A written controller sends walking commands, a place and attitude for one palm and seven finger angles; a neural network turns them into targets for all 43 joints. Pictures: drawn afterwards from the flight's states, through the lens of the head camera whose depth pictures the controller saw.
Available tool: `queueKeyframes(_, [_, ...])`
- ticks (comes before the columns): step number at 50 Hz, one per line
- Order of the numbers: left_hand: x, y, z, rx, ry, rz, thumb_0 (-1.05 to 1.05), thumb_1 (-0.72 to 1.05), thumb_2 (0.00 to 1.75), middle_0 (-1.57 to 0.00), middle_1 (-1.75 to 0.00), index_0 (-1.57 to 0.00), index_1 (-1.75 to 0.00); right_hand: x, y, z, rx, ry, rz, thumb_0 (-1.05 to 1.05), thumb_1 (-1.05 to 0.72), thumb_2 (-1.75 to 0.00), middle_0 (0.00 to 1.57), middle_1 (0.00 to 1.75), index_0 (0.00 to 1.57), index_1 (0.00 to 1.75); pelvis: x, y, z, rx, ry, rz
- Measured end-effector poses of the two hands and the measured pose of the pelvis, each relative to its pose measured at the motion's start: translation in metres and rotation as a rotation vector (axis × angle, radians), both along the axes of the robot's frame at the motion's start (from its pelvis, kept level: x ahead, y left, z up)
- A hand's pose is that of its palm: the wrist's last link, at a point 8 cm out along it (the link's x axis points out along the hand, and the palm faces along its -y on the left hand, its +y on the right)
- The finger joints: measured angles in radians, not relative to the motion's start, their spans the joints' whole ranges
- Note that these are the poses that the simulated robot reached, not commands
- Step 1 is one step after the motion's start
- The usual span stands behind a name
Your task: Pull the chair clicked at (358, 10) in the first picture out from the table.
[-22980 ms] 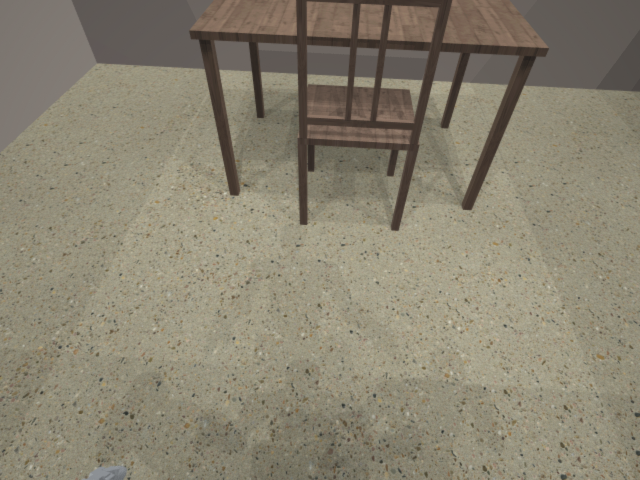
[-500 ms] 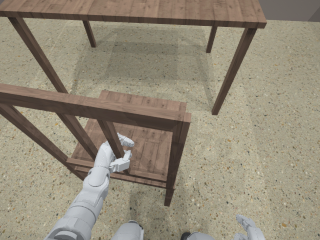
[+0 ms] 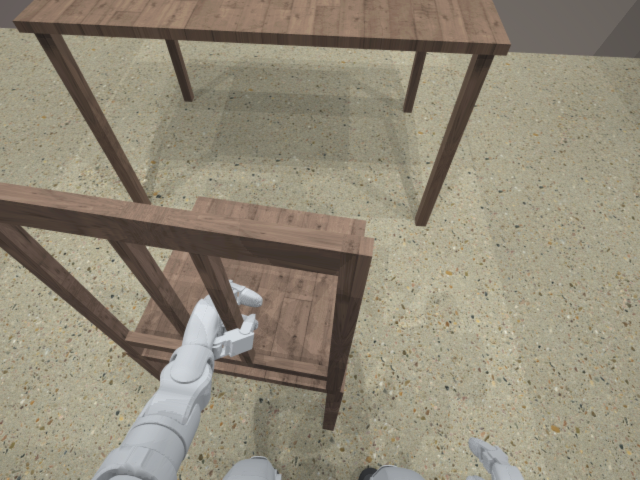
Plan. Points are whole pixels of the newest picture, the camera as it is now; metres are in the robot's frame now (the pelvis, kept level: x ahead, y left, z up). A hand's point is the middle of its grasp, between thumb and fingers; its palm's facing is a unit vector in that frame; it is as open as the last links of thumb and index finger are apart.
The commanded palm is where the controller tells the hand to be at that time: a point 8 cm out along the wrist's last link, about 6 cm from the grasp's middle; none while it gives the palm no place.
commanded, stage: stop walking, hand still on the chair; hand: left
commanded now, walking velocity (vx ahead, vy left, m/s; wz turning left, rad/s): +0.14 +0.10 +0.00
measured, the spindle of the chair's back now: (171, 306) +0.34 +0.23 -0.05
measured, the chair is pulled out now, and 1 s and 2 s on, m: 0.57 0.59 0.59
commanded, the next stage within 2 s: open the thumb and straighten the fingers in 0.98 s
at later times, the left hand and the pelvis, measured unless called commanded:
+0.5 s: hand (249, 351) +0.28 +0.11 -0.06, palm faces -0.13 -0.98 -0.15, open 5.1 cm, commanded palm +0.27 +0.17 -0.05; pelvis +0.03 +0.02 +0.01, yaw -1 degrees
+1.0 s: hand (249, 350) +0.28 +0.11 -0.06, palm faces -0.08 -0.99 -0.14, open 5.2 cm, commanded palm +0.27 +0.17 -0.05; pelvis +0.04 +0.00 +0.01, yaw +0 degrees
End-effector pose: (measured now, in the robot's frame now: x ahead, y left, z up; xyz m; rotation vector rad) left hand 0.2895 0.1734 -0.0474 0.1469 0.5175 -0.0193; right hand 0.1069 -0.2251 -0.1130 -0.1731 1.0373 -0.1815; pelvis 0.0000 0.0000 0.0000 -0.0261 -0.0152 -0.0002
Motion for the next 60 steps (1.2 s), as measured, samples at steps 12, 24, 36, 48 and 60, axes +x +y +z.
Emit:
queueKeyframes(12, [-0.024, -0.007, 0.002, 0.010, 0.037, 0.005, 0.03, 0.71, 0.80, -0.38, -1.28, -0.50, -1.45, -0.014, -0.028, 0.008, -0.074, -0.022, -0.044, 0.01, -0.90, -0.90, 0.20, 0.30, 0.21, 0.30, 0.005, 0.003, 0.005, 0.021, -0.029, -0.001])
queueKeyframes(24, [-0.020, -0.006, 0.002, 0.017, 0.040, -0.070, 0.03, 0.71, 0.83, -0.36, -1.32, -0.50, -1.45, 0.018, 0.001, 0.013, -0.035, -0.062, -0.035, 0.01, -0.91, -0.90, 0.20, 0.30, 0.20, 0.30, 0.028, 0.018, 0.009, 0.029, -0.019, -0.019])
queueKeyframes(36, [-0.021, -0.006, 0.002, 0.013, 0.049, -0.045, 0.03, 0.70, 0.83, -0.36, -1.32, -0.50, -1.45, 0.060, 0.017, 0.016, 0.015, -0.118, 0.022, 0.01, -0.90, -0.90, 0.20, 0.30, 0.21, 0.30, 0.040, 0.013, 0.011, 0.030, -0.009, -0.017])
queueKeyframes(48, [-0.021, -0.007, 0.002, 0.011, 0.054, -0.020, 0.04, 0.69, 0.84, -0.37, -1.31, -0.50, -1.45, 0.061, -0.014, 0.022, -0.047, -0.101, -0.004, 0.01, -0.90, -0.90, 0.20, 0.30, 0.21, 0.30, 0.045, 0.005, 0.011, 0.026, -0.009, -0.007])
queueKeyframes(60, [-0.021, -0.004, -0.002, -0.040, 0.040, -0.005, 0.03, 0.63, 0.81, -0.38, -1.34, -0.50, -1.45, 0.052, -0.022, 0.020, -0.013, -0.122, -0.031, 0.01, -0.90, -0.90, 0.20, 0.30, 0.20, 0.30, 0.044, -0.001, 0.003, 0.032, 0.047, 0.006])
